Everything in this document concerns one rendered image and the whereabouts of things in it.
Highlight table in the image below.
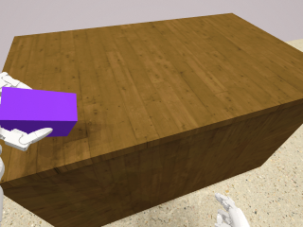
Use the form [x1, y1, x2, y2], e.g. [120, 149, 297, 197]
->
[0, 12, 303, 227]

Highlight left robot hand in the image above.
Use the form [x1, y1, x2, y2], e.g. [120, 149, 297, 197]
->
[0, 72, 53, 151]

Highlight sponge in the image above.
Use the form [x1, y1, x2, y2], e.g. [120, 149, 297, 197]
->
[0, 86, 78, 137]

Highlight right robot hand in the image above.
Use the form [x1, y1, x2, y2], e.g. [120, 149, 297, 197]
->
[214, 193, 250, 227]

